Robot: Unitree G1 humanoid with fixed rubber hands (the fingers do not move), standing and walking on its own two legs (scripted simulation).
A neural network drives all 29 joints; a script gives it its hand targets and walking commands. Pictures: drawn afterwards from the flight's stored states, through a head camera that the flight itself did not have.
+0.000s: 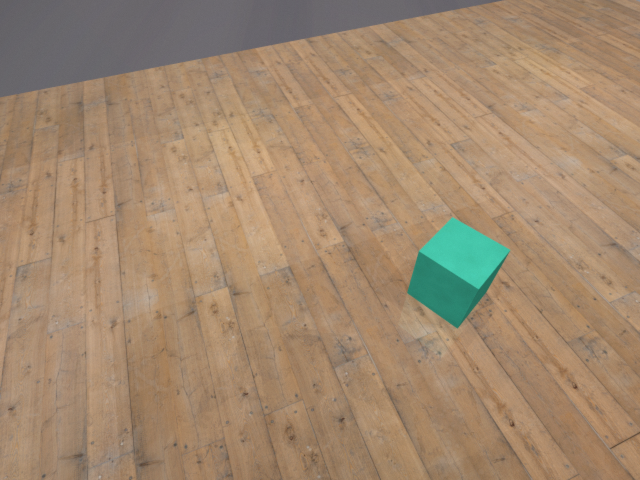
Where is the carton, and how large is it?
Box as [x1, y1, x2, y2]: [407, 217, 509, 328]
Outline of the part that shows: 452,217 419,251 407,292 457,328 486,291 508,253 509,249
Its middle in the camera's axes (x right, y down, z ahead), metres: +0.45 +0.12 +1.33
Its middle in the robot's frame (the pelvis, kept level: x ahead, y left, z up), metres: +0.86 -0.41 -0.64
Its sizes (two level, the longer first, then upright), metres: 0.210 0.200 0.250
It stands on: the floor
